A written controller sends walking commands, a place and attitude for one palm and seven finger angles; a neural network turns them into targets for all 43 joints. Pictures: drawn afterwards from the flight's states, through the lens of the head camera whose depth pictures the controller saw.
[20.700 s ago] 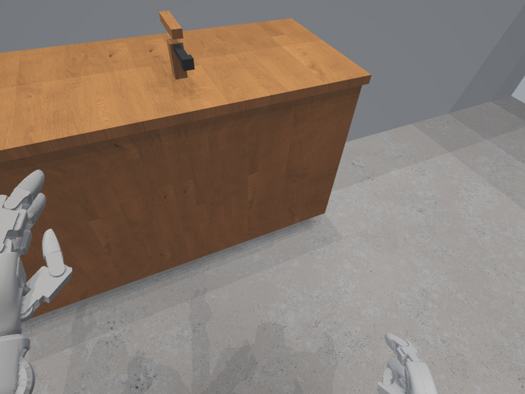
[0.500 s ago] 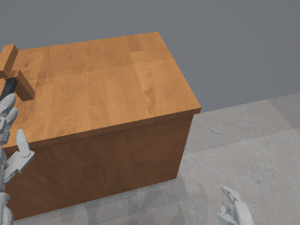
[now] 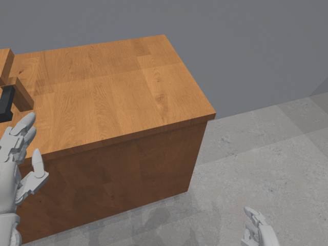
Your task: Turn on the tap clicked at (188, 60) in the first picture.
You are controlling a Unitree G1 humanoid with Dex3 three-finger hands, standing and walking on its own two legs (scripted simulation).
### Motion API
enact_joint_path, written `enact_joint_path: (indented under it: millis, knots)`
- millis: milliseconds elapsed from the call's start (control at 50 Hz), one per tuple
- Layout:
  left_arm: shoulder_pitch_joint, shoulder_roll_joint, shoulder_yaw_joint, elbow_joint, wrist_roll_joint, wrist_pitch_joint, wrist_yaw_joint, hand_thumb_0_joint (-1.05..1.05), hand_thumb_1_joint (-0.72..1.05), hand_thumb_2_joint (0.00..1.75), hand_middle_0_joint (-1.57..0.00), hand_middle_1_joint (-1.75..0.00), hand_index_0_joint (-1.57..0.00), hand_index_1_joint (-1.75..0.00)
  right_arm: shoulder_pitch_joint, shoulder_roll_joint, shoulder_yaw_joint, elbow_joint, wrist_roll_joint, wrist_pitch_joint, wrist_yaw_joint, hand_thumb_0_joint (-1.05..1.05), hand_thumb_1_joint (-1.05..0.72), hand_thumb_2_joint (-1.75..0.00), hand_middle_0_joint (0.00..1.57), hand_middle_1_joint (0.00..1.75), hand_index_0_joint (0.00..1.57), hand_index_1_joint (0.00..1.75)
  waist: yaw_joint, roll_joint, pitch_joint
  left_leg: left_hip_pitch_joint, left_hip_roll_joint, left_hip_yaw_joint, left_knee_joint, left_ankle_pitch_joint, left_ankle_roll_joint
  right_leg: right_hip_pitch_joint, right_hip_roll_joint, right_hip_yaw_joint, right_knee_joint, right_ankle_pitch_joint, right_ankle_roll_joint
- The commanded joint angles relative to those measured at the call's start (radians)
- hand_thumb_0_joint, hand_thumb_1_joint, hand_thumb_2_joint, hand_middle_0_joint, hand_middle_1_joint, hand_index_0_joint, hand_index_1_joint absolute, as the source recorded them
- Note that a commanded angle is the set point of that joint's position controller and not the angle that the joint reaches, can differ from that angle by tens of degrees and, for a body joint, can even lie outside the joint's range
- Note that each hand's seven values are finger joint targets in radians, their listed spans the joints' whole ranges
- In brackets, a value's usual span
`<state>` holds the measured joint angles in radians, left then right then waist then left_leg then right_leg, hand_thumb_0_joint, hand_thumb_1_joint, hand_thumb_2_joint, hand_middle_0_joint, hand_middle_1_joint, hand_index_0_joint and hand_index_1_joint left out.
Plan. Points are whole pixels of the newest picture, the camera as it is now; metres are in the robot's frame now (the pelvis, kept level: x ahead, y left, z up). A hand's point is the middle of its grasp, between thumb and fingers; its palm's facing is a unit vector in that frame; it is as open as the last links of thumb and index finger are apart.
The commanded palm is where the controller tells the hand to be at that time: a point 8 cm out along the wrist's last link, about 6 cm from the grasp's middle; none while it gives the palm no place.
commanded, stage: come to a stop and stand still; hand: left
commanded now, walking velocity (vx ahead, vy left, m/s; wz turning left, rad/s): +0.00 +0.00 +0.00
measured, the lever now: (2, 114) +0.37 +0.42 +0.11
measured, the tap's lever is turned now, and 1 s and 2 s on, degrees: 0 0 0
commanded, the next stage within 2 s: look again from close up in 1.00 s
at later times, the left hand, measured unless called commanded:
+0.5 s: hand (18, 167) +0.22 +0.28 +0.15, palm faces +0.40 -0.84 -0.38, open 7.4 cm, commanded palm +0.16 +0.30 +0.17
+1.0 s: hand (30, 160) +0.23 +0.26 +0.15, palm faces +0.41 -0.81 -0.41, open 7.4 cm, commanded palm +0.17 +0.28 +0.17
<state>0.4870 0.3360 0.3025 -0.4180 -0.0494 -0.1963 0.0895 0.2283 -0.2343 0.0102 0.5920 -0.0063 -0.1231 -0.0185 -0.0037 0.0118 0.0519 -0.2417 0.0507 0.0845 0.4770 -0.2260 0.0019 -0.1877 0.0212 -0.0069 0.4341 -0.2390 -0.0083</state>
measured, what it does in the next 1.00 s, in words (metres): stands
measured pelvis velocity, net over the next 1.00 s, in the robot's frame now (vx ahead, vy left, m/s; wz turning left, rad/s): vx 0.01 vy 0.00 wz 0.01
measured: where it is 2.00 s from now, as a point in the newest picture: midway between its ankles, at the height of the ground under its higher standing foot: outside the picture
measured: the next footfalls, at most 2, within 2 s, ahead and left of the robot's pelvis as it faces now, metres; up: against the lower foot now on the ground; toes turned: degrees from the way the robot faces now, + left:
none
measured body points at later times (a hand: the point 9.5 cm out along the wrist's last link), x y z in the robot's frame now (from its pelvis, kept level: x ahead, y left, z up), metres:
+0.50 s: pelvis +0.00 +0.02 +0.00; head +0.04 +0.04 +0.45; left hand +0.19 +0.32 +0.17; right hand +0.20 -0.17 -0.07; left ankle +0.02 +0.11 -0.74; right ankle +0.00 -0.11 -0.74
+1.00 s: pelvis +0.01 +0.00 +0.00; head +0.05 +0.01 +0.45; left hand +0.21 +0.30 +0.18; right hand +0.19 -0.24 -0.08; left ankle +0.02 +0.11 -0.74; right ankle +0.00 -0.11 -0.74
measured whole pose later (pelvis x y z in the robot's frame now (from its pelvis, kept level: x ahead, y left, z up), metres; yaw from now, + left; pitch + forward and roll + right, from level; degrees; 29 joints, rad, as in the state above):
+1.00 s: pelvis +0.01 +0.00 +0.00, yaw +1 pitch +0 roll -1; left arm 0.43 0.36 0.38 -0.46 -0.05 -0.17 0.13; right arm 0.20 -0.24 0.00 0.58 -0.01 -0.13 -0.05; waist 0.02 0.00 0.08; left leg -0.23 0.05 0.07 0.46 -0.23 0.00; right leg -0.16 0.03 0.00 0.39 -0.23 -0.01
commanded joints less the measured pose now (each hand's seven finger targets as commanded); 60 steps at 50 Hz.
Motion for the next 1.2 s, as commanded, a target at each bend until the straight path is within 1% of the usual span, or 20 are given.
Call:
enact_joint_path:
  millis: [0, 80, 220, 320, 380, 460, 480, 500, 520, 540, 600, 660, 760, 780, 800, 880, 980, 1040, 1160, 1180]
  knots:
    - [-0.194, 0.266, 0.229, -0.296, -0.001, -0.085, 0.051, 0.0, 0.9, 0.9, -0.2, -0.3, -0.2, -0.3, -0.142, -0.101, -0.031, -0.186, -0.009, -0.058, -0.032, 0.0, -0.9, -0.9, 0.2, 0.3, 0.2, 0.3, 0.024, 0.102, -0.101, 0.079, 0.008, -0.058, -0.135, 0.041, 0.002, -0.023, -0.037, 0.028, -0.107, 0.034, 0.003]
    - [-0.224, 0.257, 0.21, -0.334, 0.008, -0.083, 0.06, 0.0, 0.9, 0.9, -0.2, -0.3, -0.2, -0.3, -0.128, -0.106, -0.031, -0.181, -0.013, -0.071, -0.028, 0.0, -0.9, -0.9, 0.2, 0.3, 0.2, 0.3, 0.028, 0.188, -0.17, 0.101, 0.003, -0.058, -0.137, 0.125, -0.003, 0.069, -0.029, 0.0, -0.079, 0.154, 0.003]
    - [-0.078, 0.159, 0.151, -0.267, 0.006, -0.052, 0.039, 0.0, 0.9, 0.9, -0.2, -0.3, -0.2, -0.3, -0.107, -0.111, -0.051, -0.166, -0.013, -0.056, -0.004, 0.0, -0.9, -0.9, 0.2, 0.3, 0.2, 0.3, 0.024, 0.076, -0.186, 0.144, 0.048, -0.082, -0.153, 0.274, -0.025, 0.023, 0.007, -0.036, -0.062, 0.18, 0.02]
    - [-0.104, 0.174, 0.167, -0.236, -0.001, -0.03, 0.03, 0.0, 0.9, 0.9, -0.2, -0.3, -0.2, -0.3, -0.121, -0.1, -0.047, -0.18, -0.013, -0.026, -0.007, 0.0, -0.9, -0.9, 0.2, 0.3, 0.2, 0.3, 0.028, 0.063, -0.147, 0.09, 0.076, -0.101, -0.193, 0.148, -0.028, -0.01, 0.01, -0.032, -0.045, 0.115, 0.022]
    - [-0.167, 0.211, 0.189, -0.307, -0.001, -0.03, 0.035, 0.0, 0.9, 0.9, -0.2, -0.3, -0.2, -0.3, -0.136, -0.092, -0.041, -0.189, -0.014, -0.023, -0.013, 0.0, -0.9, -0.9, 0.2, 0.3, 0.2, 0.3, 0.029, 0.076, -0.178, 0.103, 0.052, -0.075, -0.17, 0.15, -0.023, 0.015, 0.005, -0.02, -0.068, 0.162, 0.018]
    - [-0.165, 0.188, 0.16, -0.356, -0.001, -0.027, 0.043, 0.0, 0.9, 0.9, -0.2, -0.3, -0.2, -0.3, -0.135, -0.082, -0.036, -0.192, -0.013, -0.03, -0.013, 0.0, -0.9, -0.9, 0.2, 0.3, 0.2, 0.3, 0.027, 0.093, -0.216, 0.126, 0.01, -0.036, -0.115, 0.222, -0.016, 0.069, -0.006, -0.01, -0.108, 0.265, 0.015]
    - [-1.089, 0.966, 0.494, -0.593, 0.064, -0.205, 0.06, 0.0, 0.9, 0.9, -0.2, -0.3, -0.2, -0.3, 0.057, -0.138, 0.058, -0.263, 0.039, -0.049, -0.078, 0.0, -0.9, -0.9, 0.2, 0.3, 0.2, 0.3, -0.01, 0.256, -0.179, -0.102, 0.052, -0.118, -0.071, 0.007, 0.012, 0.134, -0.001, 0.039, 0.06, 0.012, 0.061]
    - [-0.627, 0.378, 0.379, -0.128, 0.042, -0.128, 0.041, 0.0, 0.9, 0.9, -0.2, -0.3, -0.2, -0.3, -0.068, 0.049, -0.005, -0.212, 0.045, -0.081, -0.048, 0.0, -0.9, -0.9, 0.2, 0.3, 0.2, 0.3, 0.061, 0.103, -0.229, 0.043, 0.1, -0.141, -0.086, -0.021, 0.016, -0.101, -0.06, -0.012, 0.034, -0.131, -0.001]
    - [-0.46, 0.306, 0.265, -0.121, 0.011, -0.096, 0.035, 0.0, 0.9, 0.9, -0.2, -0.3, -0.2, -0.3, -0.114, -0.057, -0.015, -0.168, -0.012, -0.09, -0.017, 0.0, -0.9, -0.9, 0.2, 0.3, 0.2, 0.3, 0.043, 0.097, -0.146, 0.053, 0.077, -0.095, -0.133, -0.018, 0.0, -0.054, -0.024, -0.016, -0.015, -0.057, -0.019]
    - [-0.426, 0.324, 0.261, -0.103, 0.022, -0.092, 0.04, 0.0, 0.9, 0.9, -0.2, -0.3, -0.2, -0.3, -0.067, -0.127, -0.05, -0.186, -0.009, -0.094, -0.011, 0.0, -0.9, -0.9, 0.2, 0.3, 0.2, 0.3, 0.046, 0.141, -0.187, 0.055, 0.051, -0.071, -0.094, 0.01, -0.004, -0.026, -0.039, 0.038, -0.043, 0.018, -0.027]
    - [-0.156, 0.154, 0.133, -0.167, -0.004, -0.092, 0.011, 0.0, 0.9, 0.9, -0.2, -0.3, -0.2, -0.3, -0.039, -0.103, -0.049, -0.184, -0.002, -0.101, 0.015, 0.0, -0.9, -0.9, 0.2, 0.3, 0.2, 0.3, 0.037, 0.076, -0.265, 0.117, 0.017, -0.058, -0.011, 0.182, -0.004, 0.032, -0.083, 0.1, -0.049, 0.255, -0.035]
    - [-0.062, 0.139, 0.108, -0.253, 0.005, -0.066, 0.008, 0.0, 0.9, 0.9, -0.2, -0.3, -0.2, -0.3, -0.078, -0.11, -0.053, -0.184, 0.005, -0.095, 0.022, 0.0, -0.9, -0.9, 0.2, 0.3, 0.2, 0.3, 0.03, -0.011, -0.199, 0.086, 0.019, -0.048, -0.022, 0.22, -0.006, 0.03, -0.077, 0.073, -0.062, 0.299, -0.014]
    - [-0.06, 0.212, 0.22, -0.189, 0.003, -0.053, 0.033, 0.0, 0.9, 0.9, -0.2, -0.3, -0.2, -0.3, -0.111, -0.106, -0.048, -0.185, 0.0, -0.066, -0.02, 0.0, -0.9, -0.9, 0.2, 0.3, 0.2, 0.3, 0.026, -0.057, -0.125, 0.067, 0.02, -0.056, -0.064, 0.162, 0.0, -0.01, -0.059, 0.058, -0.085, 0.232, -0.002]
    - [-0.109, 0.281, 0.274, -0.237, 0.003, -0.058, 0.044, 0.0, 0.9, 0.9, -0.2, -0.3, -0.2, -0.3, -0.122, -0.111, -0.05, -0.187, -0.002, -0.057, -0.03, 0.0, -0.9, -0.9, 0.2, 0.3, 0.2, 0.3, 0.027, -0.026, -0.141, 0.079, 0.017, -0.05, -0.065, 0.179, -0.001, 0.005, -0.057, 0.058, -0.075, 0.252, -0.003]
    - [-0.098, 0.231, 0.243, -0.212, 0.0, -0.062, 0.043, 0.0, 0.9, 0.9, -0.2, -0.3, -0.2, -0.3, -0.117, -0.103, -0.048, -0.188, -0.002, -0.053, -0.035, 0.0, -0.9, -0.9, 0.2, 0.3, 0.2, 0.3, 0.025, -0.008, -0.154, 0.083, 0.017, -0.045, -0.065, 0.197, 0.003, 0.024, -0.058, 0.047, -0.07, 0.268, -0.005]
    - [-0.16, 0.244, 0.228, -0.32, -0.005, -0.068, 0.056, 0.0, 0.9, 0.9, -0.2, -0.3, -0.2, -0.3, -0.134, -0.103, -0.043, -0.2, -0.002, -0.059, -0.043, 0.0, -0.9, -0.9, 0.2, 0.3, 0.2, 0.3, 0.029, 0.081, -0.22, 0.134, 0.004, -0.031, -0.038, 0.274, 0.008, 0.084, -0.064, 0.058, -0.064, 0.383, -0.009]
    - [-0.085, 0.169, 0.157, -0.293, 0.001, -0.059, 0.068, 0.0, 0.9, 0.9, -0.2, -0.3, -0.2, -0.3, -0.121, -0.11, -0.052, -0.181, -0.004, -0.073, -0.032, 0.0, -0.9, -0.9, 0.2, 0.3, 0.2, 0.3, 0.026, 0.054, -0.245, 0.173, 0.0, -0.029, -0.024, 0.361, 0.011, 0.102, -0.06, 0.043, -0.069, 0.466, -0.004]
    - [-0.056, 0.143, 0.141, -0.229, 0.0, -0.049, 0.067, 0.0, 0.9, 0.9, -0.2, -0.3, -0.2, -0.3, -0.115, -0.109, -0.055, -0.171, -0.006, -0.059, -0.028, 0.0, -0.9, -0.9, 0.2, 0.3, 0.2, 0.3, 0.02, 0.0, -0.183, 0.139, 0.003, -0.031, -0.046, 0.299, 0.007, 0.062, -0.053, 0.039, -0.1, 0.401, 0.003]
    - [-0.11, 0.154, 0.148, -0.182, -0.008, -0.04, 0.057, 0.0, 0.9, 0.9, -0.2, -0.3, -0.2, -0.3, -0.124, -0.096, -0.047, -0.176, -0.006, -0.025, -0.034, 0.0, -0.9, -0.9, 0.2, 0.3, 0.2, 0.3, 0.018, -0.024, -0.115, 0.107, -0.004, -0.035, -0.101, 0.154, 0.006, 0.017, -0.039, 0.045, -0.157, 0.241, 0.007]
    - [-0.143, 0.175, 0.156, -0.209, -0.007, -0.041, 0.057, 0.0, 0.9, 0.9, -0.2, -0.3, -0.2, -0.3, -0.13, -0.096, -0.046, -0.177, -0.007, -0.023, -0.038, 0.0, -0.9, -0.9, 0.2, 0.3, 0.2, 0.3, 0.018, 0.012, -0.119, 0.117, -0.007, -0.033, -0.111, 0.152, 0.004, 0.013, -0.036, 0.044, -0.162, 0.231, 0.007]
